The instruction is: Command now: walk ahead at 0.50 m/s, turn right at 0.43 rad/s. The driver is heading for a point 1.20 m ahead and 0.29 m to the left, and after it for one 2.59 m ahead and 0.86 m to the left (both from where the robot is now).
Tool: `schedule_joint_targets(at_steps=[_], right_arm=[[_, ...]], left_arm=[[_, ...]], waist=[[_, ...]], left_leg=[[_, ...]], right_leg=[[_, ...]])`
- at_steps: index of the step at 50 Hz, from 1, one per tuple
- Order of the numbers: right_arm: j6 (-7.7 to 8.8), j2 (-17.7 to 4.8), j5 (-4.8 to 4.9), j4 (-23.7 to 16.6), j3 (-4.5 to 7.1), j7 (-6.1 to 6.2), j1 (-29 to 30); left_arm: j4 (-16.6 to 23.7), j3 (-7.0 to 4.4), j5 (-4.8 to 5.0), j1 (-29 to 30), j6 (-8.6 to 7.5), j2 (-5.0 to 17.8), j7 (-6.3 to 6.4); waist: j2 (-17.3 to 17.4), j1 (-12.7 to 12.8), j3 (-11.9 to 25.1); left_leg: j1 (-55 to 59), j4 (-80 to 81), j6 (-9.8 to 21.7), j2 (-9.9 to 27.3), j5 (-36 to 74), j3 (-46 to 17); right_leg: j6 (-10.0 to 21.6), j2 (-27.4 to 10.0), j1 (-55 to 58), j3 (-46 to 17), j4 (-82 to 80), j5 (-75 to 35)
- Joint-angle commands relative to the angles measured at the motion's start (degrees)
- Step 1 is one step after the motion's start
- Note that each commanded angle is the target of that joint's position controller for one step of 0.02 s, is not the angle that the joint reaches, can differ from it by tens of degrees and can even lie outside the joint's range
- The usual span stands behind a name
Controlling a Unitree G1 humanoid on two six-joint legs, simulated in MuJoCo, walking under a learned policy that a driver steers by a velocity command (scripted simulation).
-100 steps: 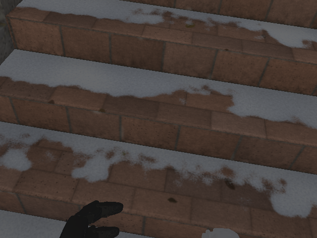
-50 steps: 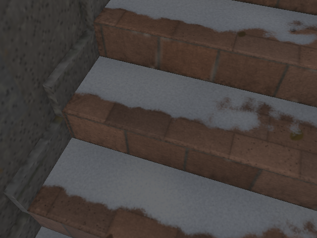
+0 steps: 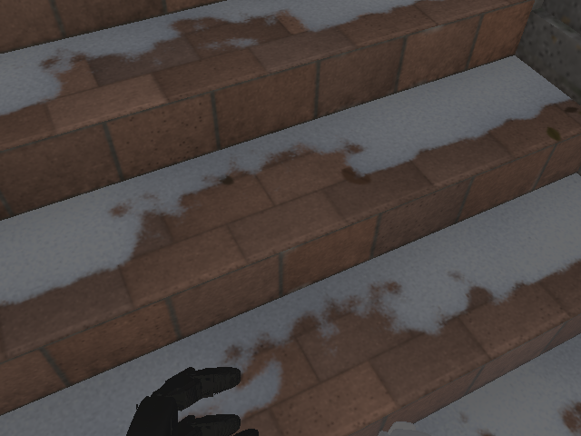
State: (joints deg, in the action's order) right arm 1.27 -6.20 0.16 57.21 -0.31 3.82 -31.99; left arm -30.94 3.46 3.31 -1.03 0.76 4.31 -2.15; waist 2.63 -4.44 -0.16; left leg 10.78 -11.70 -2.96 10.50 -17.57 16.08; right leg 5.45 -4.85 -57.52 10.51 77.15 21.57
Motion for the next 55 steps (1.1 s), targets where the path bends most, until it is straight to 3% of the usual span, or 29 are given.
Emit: schedule_joint_targets(at_steps=[1, 2, 3, 4, 5, 6, 8, 13, 16, 18, 20, 23, 26, 28, 29, 30, 32, 34, 39, 41, 45, 47, 48, 49, 51, 52, 53, 54, 55], right_arm=[[2.70, -21.96, 1.18, -2.37, 3.83, -0.39, 3.60], [3.89, -12.09, 0.21, -5.30, 1.58, -2.10, -1.58], [7.48, -11.42, -1.26, -2.61, 1.84, -4.61, 0.91], [8.32, -9.69, 1.75, -4.45, 3.41, -6.42, 3.78], [7.60, -6.44, 2.85, -9.19, 2.62, -5.78, 13.17], [7.41, -0.95, 1.59, -14.05, 0.87, -5.07, 21.86], [6.23, 0.77, 1.69, -15.37, -0.79, -5.26, 19.53], [2.42, 4.59, 2.50, -17.86, -3.86, -6.10, 19.28], [2.25, 1.91, 0.40, -22.70, -4.71, -5.27, 27.65], [2.12, 1.60, -0.41, -26.17, -5.87, -3.69, 39.45], [2.53, 1.53, -0.30, -26.51, -6.13, -4.27, 38.59], [3.63, -0.27, 1.18, -26.18, -5.64, -6.87, 40.82], [2.55, -6.76, 0.49, -20.60, -2.33, -7.30, 26.89], [0.55, -12.08, -0.89, -15.29, 0.40, -7.74, 16.87], [-0.09, -17.44, -3.53, -12.85, 2.23, -7.87, 11.23], [-1.43, -16.07, -4.24, -9.74, 2.21, -5.61, 8.26], [0.17, -4.87, -2.81, -5.87, -0.54, -6.34, 11.43], [1.34, -0.17, -2.15, -1.66, -2.09, -6.90, 11.56], [0.70, -1.47, -2.11, -1.14, -2.52, -7.29, 13.32], [1.30, -2.94, -2.06, 0.01, -2.30, -5.82, 8.42], [-0.62, -4.69, -0.08, 3.10, -1.15, -3.47, -7.32], [-1.07, -4.61, 0.44, 1.79, -0.12, -1.05, -9.39], [-0.11, -4.91, 0.10, 0.80, -0.25, -0.74, -5.87], [1.56, -7.27, -1.36, 0.62, 0.14, -1.17, -4.94], [2.85, -16.81, -1.08, -2.50, 2.69, -1.28, 6.56], [3.84, -16.55, -2.03, -6.21, 3.09, -1.57, 14.36], [5.13, -5.91, -1.77, -9.80, 1.73, -3.88, 13.54], [6.14, -5.52, -3.97, -9.48, 1.97, -6.50, 12.90], [5.77, -3.55, -2.50, -14.48, 1.70, -8.19, 19.33]], left_arm=[[0.36, -7.78, 0.05, -17.23, -1.66, 13.83, -0.03], [-2.84, -10.27, -1.73, -23.07, -1.52, 22.86, 0.51], [-6.91, -9.95, -3.62, -26.94, -0.83, 22.09, 2.87], [-8.51, -7.71, -5.83, -23.40, -1.95, 16.70, 2.00], [-11.67, -6.74, -4.09, -21.58, -2.86, 13.56, 0.53], [-15.47, -5.46, -3.35, -18.71, -3.88, 8.16, -0.78], [-19.57, -3.27, -3.97, -17.77, -4.64, 0.66, -1.93], [-24.95, -0.97, -5.68, -19.82, -3.74, 1.19, -1.47], [-25.09, -0.40, -6.12, -16.33, -3.23, 3.98, -1.20], [-28.03, -0.51, -4.35, -23.80, -4.22, 5.80, 0.71], [-31.51, -1.23, -2.81, -28.97, -4.76, 8.30, 3.24], [-31.87, -1.66, -2.71, -28.28, -2.96, 10.69, 4.78], [-29.59, -3.59, -3.78, -24.79, -2.80, 18.32, 5.21], [-26.92, -4.43, -4.20, -21.87, -3.79, 17.83, 5.06], [-23.38, -3.49, -5.02, -22.65, -5.74, 10.58, 3.46], [-22.22, -3.19, -5.71, -18.93, -7.50, 7.37, 0.62], [-14.27, -3.00, -3.69, -9.46, -8.57, 4.64, -2.35], [-9.98, -1.64, -4.85, -7.23, -7.96, 2.96, -1.51], [-3.99, 2.58, -4.58, -3.98, -7.93, -0.47, -1.65], [-0.63, 3.67, -5.90, 2.47, -7.95, -1.34, -0.60], [5.18, 4.80, -4.71, 14.09, -9.01, -1.28, 0.68], [11.00, 6.12, -5.85, 27.80, -9.46, -2.82, 0.60], [10.58, 4.69, -4.25, 25.55, -9.34, 0.13, 0.67], [7.80, 1.84, -3.47, 15.40, -9.29, 3.34, 1.86], [1.95, -3.78, -2.76, -8.86, -8.91, 14.97, 2.56], [-2.54, -5.84, -3.96, -23.12, -8.77, 20.76, 1.55], [-7.41, -7.41, -6.62, -27.82, -7.19, 23.87, 2.76], [-7.72, -6.90, -6.37, -23.60, -5.80, 19.52, 5.19], [-10.60, -4.64, -4.08, -18.39, -4.52, 11.22, 5.95]], waist=[[15.71, 19.94, 12.68], [-6.78, 15.49, 21.94], [-13.12, 14.86, 33.11], [-10.34, 12.26, 30.09], [-7.32, 10.79, 17.60], [-5.07, 8.49, 4.90], [-4.44, 2.94, 1.36], [-7.41, -0.81, -3.98], [-7.23, -0.69, -5.09], [-8.02, 4.99, -4.11], [-8.25, 5.01, -0.97], [-6.57, 2.70, 2.48], [-19.16, -5.59, 15.37], [-17.35, -9.23, 16.13], [6.73, -5.88, 18.30], [15.57, -4.36, 20.45], [-0.91, 1.95, 4.07], [-5.25, 6.23, -1.68], [-5.78, 10.45, -4.73], [0.17, 7.47, -1.48], [3.85, -0.38, 2.03], [2.54, -2.69, 1.56], [3.43, 0.89, 3.35], [11.56, 5.82, 12.44], [18.96, 20.46, 23.57], [9.60, 25.39, 31.81], [-23.06, 19.94, 36.62], [-25.54, 18.04, 33.60], [-18.03, 13.75, 17.74]], left_leg=[[-12.28, -22.16, 12.21, 7.16, 102.01, -6.93], [-36.98, -47.56, 6.18, -3.14, 60.46, -12.08], [-38.79, -75.21, 4.58, -13.12, 11.08, -23.75], [-44.31, -94.15, 5.79, -13.03, 8.40, -32.06], [-51.59, -101.43, 7.10, -11.08, 5.84, -27.97], [-58.76, -107.29, 9.22, -9.67, 5.83, -25.79], [-64.57, -109.91, 13.92, -9.51, 6.51, -28.21], [-87.74, -127.71, 13.11, -12.18, 7.57, -24.48], [-83.74, -109.63, 9.95, -12.30, 18.49, -19.31], [-82.24, -101.62, 7.05, -10.68, 16.17, -11.11], [-86.47, -95.51, 6.59, -5.83, 13.58, -9.18], [-75.01, -74.93, 10.59, -7.47, 6.68, -4.39], [-45.29, -58.04, 12.42, -14.67, -2.50, -5.30], [-30.82, -38.57, 14.02, -15.52, -3.89, -18.46], [-15.79, -24.47, 22.91, -4.17, 2.67, -45.82], [-11.31, -1.42, 27.40, 4.03, -3.21, -72.59], [-28.39, -3.54, 20.08, 2.38, -17.44, -62.96], [-33.45, -8.15, 16.46, -2.04, -5.90, -46.55], [-40.50, -7.75, 10.58, -7.71, 5.68, -29.17], [-44.57, -4.96, 11.99, -8.88, 14.80, -30.32], [-20.66, -4.61, 14.74, -4.84, 12.92, -40.14], [-26.13, 7.37, 15.79, -2.00, 22.09, -40.17], [-30.28, 9.18, 14.27, -4.67, 39.24, -35.39], [-27.45, 2.96, 15.73, -3.33, 70.22, -34.72], [-12.96, -18.71, 14.62, -1.66, 101.69, -33.36], [-20.02, -34.90, 15.66, -4.14, 91.66, -33.26], [-48.40, -62.17, 12.27, -16.66, 37.24, -30.44], [-56.28, -89.92, 10.86, -19.59, 7.37, -37.02], [-66.42, -105.43, 11.17, -17.00, 5.16, -33.62]], right_leg=[[6.60, 9.64, 48.35, -7.39, -26.70, -4.53], [16.45, -4.96, 68.98, -47.49, -42.04, 2.99], [16.41, -14.80, 71.28, -71.89, -63.21, 0.57], [12.89, -16.48, 65.47, -68.10, -64.38, 0.73], [9.30, -15.48, 56.12, -56.85, -61.84, 4.47], [6.51, -12.27, 44.27, -44.59, -57.42, -2.93], [1.92, -5.44, 39.74, -24.24, -51.29, -11.86], [-0.22, -5.82, 35.35, -13.40, -57.63, -12.84], [-2.69, -1.91, 24.57, -6.29, -62.43, -11.41], [1.77, -4.28, 26.73, -10.64, -72.04, -13.74], [3.82, -7.58, 46.01, -14.66, -73.43, -22.94], [1.22, -8.34, 59.50, -5.19, -69.92, -61.97], [4.23, -13.67, 67.15, -5.96, -55.89, -117.17], [4.22, -10.71, 64.28, -6.21, -36.37, -105.91], [0.98, 0.73, 41.64, -8.77, -14.08, -64.02], [-2.36, 12.08, 27.26, -15.99, 13.91, -14.36], [0.49, 8.00, 13.04, -21.99, 32.28, -15.48], [3.16, 5.39, 3.21, -18.06, 42.23, -15.04], [0.77, 0.70, -11.06, -10.18, 39.03, -14.25], [-2.02, 1.91, -7.62, -3.42, 36.97, -19.32], [-5.23, -0.25, -24.37, -5.04, 27.54, -13.93], [-6.01, 0.02, -6.37, -1.36, 3.69, -4.68], [-4.75, 4.63, 10.51, 5.58, -8.73, -2.31], [-3.97, 9.18, 27.62, 4.61, -7.38, -2.22], [2.07, 6.40, 40.84, -11.70, -18.77, 5.73], [6.31, -1.40, 56.98, -26.10, -26.14, 9.29], [15.70, -15.97, 75.03, -61.08, -51.06, 12.16], [17.51, -21.41, 70.32, -80.54, -61.21, 12.70], [13.57, -21.07, 58.20, -69.78, -61.94, 22.51]])
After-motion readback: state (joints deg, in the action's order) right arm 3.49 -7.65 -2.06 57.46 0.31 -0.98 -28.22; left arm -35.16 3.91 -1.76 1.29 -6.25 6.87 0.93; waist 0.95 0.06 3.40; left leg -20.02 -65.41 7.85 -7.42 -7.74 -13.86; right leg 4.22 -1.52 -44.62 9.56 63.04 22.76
